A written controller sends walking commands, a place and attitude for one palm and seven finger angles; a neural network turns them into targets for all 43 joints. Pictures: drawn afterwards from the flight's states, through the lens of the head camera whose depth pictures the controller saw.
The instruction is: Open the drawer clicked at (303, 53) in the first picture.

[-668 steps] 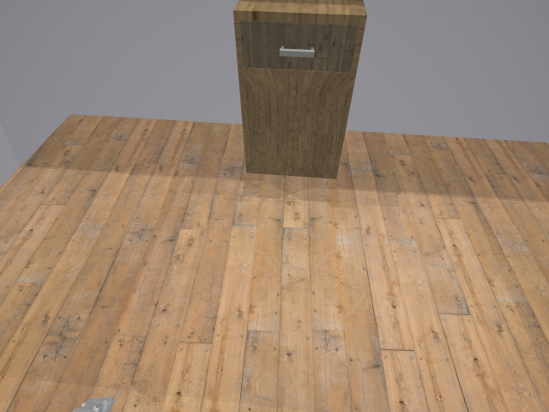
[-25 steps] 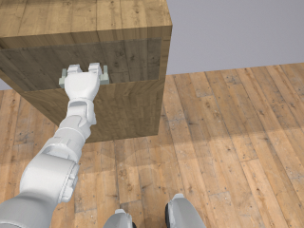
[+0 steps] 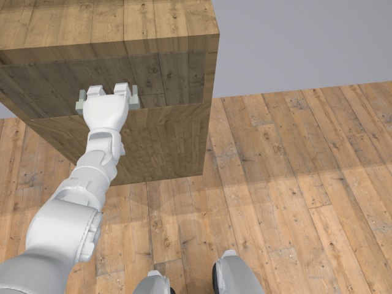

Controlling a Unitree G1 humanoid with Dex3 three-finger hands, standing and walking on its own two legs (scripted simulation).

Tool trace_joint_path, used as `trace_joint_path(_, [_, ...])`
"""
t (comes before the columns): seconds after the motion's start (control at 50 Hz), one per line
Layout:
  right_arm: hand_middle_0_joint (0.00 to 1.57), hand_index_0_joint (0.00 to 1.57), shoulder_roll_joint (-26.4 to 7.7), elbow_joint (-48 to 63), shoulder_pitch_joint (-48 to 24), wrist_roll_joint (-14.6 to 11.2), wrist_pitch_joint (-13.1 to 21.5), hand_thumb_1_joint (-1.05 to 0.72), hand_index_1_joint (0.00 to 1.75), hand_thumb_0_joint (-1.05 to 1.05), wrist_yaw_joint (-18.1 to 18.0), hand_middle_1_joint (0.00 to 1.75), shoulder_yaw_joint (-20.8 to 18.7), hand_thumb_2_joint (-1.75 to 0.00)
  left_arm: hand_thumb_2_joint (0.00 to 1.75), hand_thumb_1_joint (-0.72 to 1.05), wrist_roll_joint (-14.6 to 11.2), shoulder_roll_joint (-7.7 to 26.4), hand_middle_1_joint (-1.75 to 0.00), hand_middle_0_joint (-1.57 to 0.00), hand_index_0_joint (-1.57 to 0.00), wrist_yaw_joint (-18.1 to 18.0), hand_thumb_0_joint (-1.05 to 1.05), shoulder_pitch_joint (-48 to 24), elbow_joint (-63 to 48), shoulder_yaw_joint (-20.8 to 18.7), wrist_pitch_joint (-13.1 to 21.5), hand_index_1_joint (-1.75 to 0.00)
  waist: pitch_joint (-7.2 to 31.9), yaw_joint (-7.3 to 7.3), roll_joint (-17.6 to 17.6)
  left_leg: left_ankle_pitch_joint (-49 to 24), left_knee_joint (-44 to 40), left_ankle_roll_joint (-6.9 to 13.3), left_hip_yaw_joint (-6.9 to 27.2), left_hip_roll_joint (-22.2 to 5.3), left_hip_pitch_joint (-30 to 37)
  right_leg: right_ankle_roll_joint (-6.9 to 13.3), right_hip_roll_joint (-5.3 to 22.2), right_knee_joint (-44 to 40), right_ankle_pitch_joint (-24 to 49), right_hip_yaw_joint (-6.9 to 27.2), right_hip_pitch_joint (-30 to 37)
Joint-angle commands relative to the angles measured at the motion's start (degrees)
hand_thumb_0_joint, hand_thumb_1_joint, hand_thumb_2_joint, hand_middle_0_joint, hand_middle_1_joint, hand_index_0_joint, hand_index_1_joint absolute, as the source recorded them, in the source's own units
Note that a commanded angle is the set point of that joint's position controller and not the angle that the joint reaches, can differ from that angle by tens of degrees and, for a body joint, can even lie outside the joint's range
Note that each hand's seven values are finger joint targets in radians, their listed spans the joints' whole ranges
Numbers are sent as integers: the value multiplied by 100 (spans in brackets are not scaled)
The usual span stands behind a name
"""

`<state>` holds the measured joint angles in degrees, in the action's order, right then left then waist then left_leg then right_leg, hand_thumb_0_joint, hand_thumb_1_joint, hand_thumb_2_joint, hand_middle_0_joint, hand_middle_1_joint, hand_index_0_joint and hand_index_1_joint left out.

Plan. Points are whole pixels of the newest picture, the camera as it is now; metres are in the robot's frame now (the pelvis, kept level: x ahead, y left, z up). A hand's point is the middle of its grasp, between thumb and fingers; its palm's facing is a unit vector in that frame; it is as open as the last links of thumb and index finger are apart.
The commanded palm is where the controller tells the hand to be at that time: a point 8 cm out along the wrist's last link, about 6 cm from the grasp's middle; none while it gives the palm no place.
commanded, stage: close the thumb around the handle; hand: left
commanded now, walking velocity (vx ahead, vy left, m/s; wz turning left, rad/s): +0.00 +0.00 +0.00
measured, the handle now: (108, 98) +0.55 +0.15 +0.00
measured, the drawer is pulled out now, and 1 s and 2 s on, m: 0.00 0.01 0.05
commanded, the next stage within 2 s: pull the drawer open in 0.50 s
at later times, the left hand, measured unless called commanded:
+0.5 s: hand (113, 123) +0.49 +0.15 -0.02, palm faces -0.03 -0.01 -1.00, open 5.8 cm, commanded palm +0.47 +0.15 +0.03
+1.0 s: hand (113, 129) +0.48 +0.15 -0.02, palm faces -0.03 -0.04 -1.00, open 5.9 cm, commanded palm +0.43 +0.15 +0.03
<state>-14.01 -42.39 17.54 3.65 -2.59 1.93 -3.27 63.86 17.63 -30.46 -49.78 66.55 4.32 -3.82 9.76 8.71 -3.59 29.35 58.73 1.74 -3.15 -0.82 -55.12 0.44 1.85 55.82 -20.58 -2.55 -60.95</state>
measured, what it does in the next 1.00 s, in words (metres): stands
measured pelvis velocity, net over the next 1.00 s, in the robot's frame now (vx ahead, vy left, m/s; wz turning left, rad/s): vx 0.02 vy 0.00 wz -0.02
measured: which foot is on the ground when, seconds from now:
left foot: down 0.00-1.00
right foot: down 0.00-1.00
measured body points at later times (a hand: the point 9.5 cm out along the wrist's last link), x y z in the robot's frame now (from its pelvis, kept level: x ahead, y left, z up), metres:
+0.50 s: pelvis +0.00 +0.00 +0.00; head +0.13 -0.01 +0.43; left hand +0.49 +0.14 +0.03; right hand +0.01 -0.27 -0.14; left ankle -0.03 +0.10 -0.67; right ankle +0.04 -0.12 -0.67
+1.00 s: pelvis +0.02 +0.00 +0.01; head +0.14 -0.02 +0.44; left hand +0.47 +0.15 +0.03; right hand +0.04 -0.26 -0.13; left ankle -0.03 +0.10 -0.67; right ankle +0.04 -0.12 -0.67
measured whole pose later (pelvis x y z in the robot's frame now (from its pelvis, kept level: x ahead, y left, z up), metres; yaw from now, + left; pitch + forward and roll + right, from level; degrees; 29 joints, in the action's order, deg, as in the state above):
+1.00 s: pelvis +0.02 +0.00 +0.01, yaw -1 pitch +25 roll +0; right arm -13.4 -41.8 17.4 2.7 -3.3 2.0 -4.2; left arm 63.5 15.9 -30.5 -40.7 58.2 5.5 -3.7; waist 10.0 6.0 -3.5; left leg 29.6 54.9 1.6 -4.1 -1.2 -49.9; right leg 0.3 1.0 52.9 -20.9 -1.5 -56.6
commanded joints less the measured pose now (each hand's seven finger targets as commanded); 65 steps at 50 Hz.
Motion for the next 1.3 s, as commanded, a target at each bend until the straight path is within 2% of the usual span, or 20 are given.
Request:
trace_joint_path(0.0, [20, 20, -882, 224, 863, -3, 70, -90, 30, 0, -57, 30, -288, -90, 56, 12, 51, 1074, -127, -34, -34, -258, 0, -2264, -931, -141, -3, -127, 2725, 102, 168, -2232, -651, 28, 246, 210, 949, 131, -304, -456, 1929, 128, 2423])
trace_joint_path(0.1, [20, 20, -894, 220, 859, -10, 112, -90, 30, 0, -82, 30, -282, -90, 68, 40, 22, 1138, -130, -36, -36, -236, 0, -2312, -869, -167, 29, -130, 2724, 129, 230, -2070, -664, 45, 242, 230, 885, 125, -300, -481, 1809, 148, 2425])
trace_joint_path(0.14, [20, 20, -891, 236, 868, -13, 121, -90, 30, 0, -80, 30, -285, -90, 73, 51, 38, 1138, -131, -37, -37, -222, 0, -2363, -968, -153, 70, -131, 2824, 91, 47, -2204, -668, 19, 277, 214, 1030, 142, -296, -430, 1833, 117, 2340])
trace_joint_path(0.16, [20, 20, -872, 237, 864, -14, 125, -90, 30, 0, -69, 30, -294, -90, 76, 56, 46, 908, -131, -38, -38, -215, 0, -2323, -882, 3, 58, -131, 2777, 121, 14, -2207, -654, 10, 274, 218, 1059, 145, -305, -443, 1785, 99, 2242])
trace_joint_path(0.28, [20, 20, -895, 224, 893, 2, 126, -90, 30, 0, -53, 30, -307, -90, 90, 90, 35, 1021, -135, -40, -40, -254, 0, -2300, -938, -142, 52, -135, 2887, 85, 99, -2403, -600, 3, 290, 199, 1122, 138, -314, -403, 1930, 92, 2289])
trace_joint_path(0.3, [20, 20, -884, 222, 880, -5, 125, -90, 30, 0, -55, 30, -308, -90, 90, 90, 35, 895, -135, -40, -40, -238, 0, -2300, -859, -20, 23, -135, 2799, 142, 66, -2357, -613, 1, 294, 197, 1124, 142, -317, -434, 1889, 89, 2215])
trace_joint_path(0.36, [20, 20, -912, 200, 883, -16, 121, -90, 30, 0, -61, 30, -291, -90, 90, 90, 25, 1138, -135, -40, -40, -234, 0, -2349, -867, -178, 10, -135, 2849, 100, 114, -2240, -616, 18, 273, 208, 1011, 135, -311, -419, 1851, 116, 2304])
trace_joint_path(0.48, [20, 20, -893, 193, 911, -14, 127, -90, 30, 0, -64, 30, -304, -90, 90, 90, 21, 869, -135, -40, -40, -223, 0, -2478, -817, 25, -47, -135, 2769, 185, 99, -2333, -638, -5, 327, 190, 1152, 141, -323, -439, 1805, 62, 2160])
trace_joint_path(0.58, [20, 20, -894, 173, 930, -9, 131, -90, 30, 0, -83, 30, -297, -90, 90, 90, 17, 915, -135, -40, -40, -209, 0, -2592, -842, 14, -19, -135, 2797, 209, 95, -2315, -633, 7, 325, 193, 1126, 136, -318, -437, 1830, 87, 2186])
trace_joint_path(0.62, [20, 20, -880, 224, 900, -1, 128, -90, 30, 0, -61, 30, -318, -90, 90, 90, -24, 819, -135, -40, -40, -180, 0, -2249, -942, -22, 22, -135, 3041, 79, 32, -2564, -625, -12, 331, 196, 1327, 152, -329, -420, 1985, 80, 2287])
trace_joint_path(0.66, [20, 20, -830, 246, 892, -20, 111, -90, 30, 0, -48, 30, -333, -90, 90, 90, -40, 492, -135, -40, -40, -135, 0, -1982, -880, 189, 33, -135, 2840, 82, 30, -2592, -651, -29, 324, 166, 1373, 151, -340, -450, 1979, 47, 2206])
trace_joint_path(0.72, [20, 20, -820, 302, 853, -29, 98, -90, 30, 0, -24, 30, -343, -90, 90, 90, -89, 498, -135, -40, -40, -105, 0, -1580, -1053, 86, 109, -135, 2993, -80, 50, -2778, -672, -29, 310, 171, 1451, 164, -345, -447, 2159, 56, 2425])
trace_joint_path(0.76, [20, 20, -811, 303, 840, -46, 84, -90, 30, 0, -34, 30, -343, -90, 90, 90, -88, 471, -135, -40, -40, -99, 0, -1389, -1065, 111, 126, -135, 2791, -58, 295, -2655, -713, -6, 264, 161, 1305, 142, -342, -496, 2235, 71, 2543])
trace_joint_path(0.82, [20, 20, -818, 349, 747, -55, 56, -90, 30, 0, -35, 30, -340, -90, 90, 90, -89, 678, -135, -40, -40, -105, 0, -940, -1252, -112, 151, -135, 2941, -265, 290, -2745, -759, -6, 211, 196, 1277, 165, -327, -489, 2458, 125, 2852])
trace_joint_path(0.92, [20, 20, -740, 433, 636, -77, 15, -90, 30, 0, -19, 30, -372, -90, 90, 90, -76, 443, -135, -40, -40, -186, 0, -280, -1618, -49, 134, -135, 2868, -410, 336, -3115, -841, -11, 141, 187, 1432, 170, -316, -570, 2862, 130, 3113])
trace_joint_path(0.98, [20, 20, -733, 446, 563, -107, -19, -90, 30, 0, -26, 30, -370, -90, 90, 90, -59, 345, -135, -40, -40, -222, 0, 11, -1669, 14, 41, -135, 2626, -410, 550, -3107, -923, -14, 113, 176, 1431, 152, -312, -646, 2959, 115, 3178])
trace_joint_path(1.02, [20, 20, -730, 472, 493, -107, -42, -90, 30, 0, -41, 30, -365, -90, 90, 90, -22, 413, -135, -40, -40, -242, 0, 67, -1847, -34, -8, -135, 2692, -490, 408, -3263, -952, -22, 106, 189, 1503, 175, -295, -641, 3064, 131, 3268])
trace_joint_path(1.12, [20, 20, -679, 565, 368, -133, -96, -90, 30, 0, -36, 30, -381, -90, 90, 90, -6, 41, -135, -40, -40, -251, 0, 555, -2131, 208, -191, -135, 2595, -508, 441, -3730, -1008, -39, 137, 143, 1855, 179, -311, -717, 3221, 67, 3248])
trace_joint_path(1.18, [20, 20, -638, 676, 281, -142, -130, -90, 30, 0, -20, 30, -379, -90, 90, 90, 0, -56, -135, -40, -40, -249, 0, 1055, -2582, 258, -272, -135, 2733, -632, 386, -4182, -1033, -49, 129, 104, 2075, 169, -283, -724, 3571, 73, 3440])
trace_joint_path(1.28, [20, 20, -601, 815, 67, -171, -172, -90, 30, 0, -4, 30, -356, -90, 90, 90, 14, -293, -135, -40, -40, -207, 0, 1710, -3092, 448, -348, -135, 2408, -662, 368, -4248, -1095, -72, 179, 74, 2302, 184, -302, -813, 3476, 23, 3349])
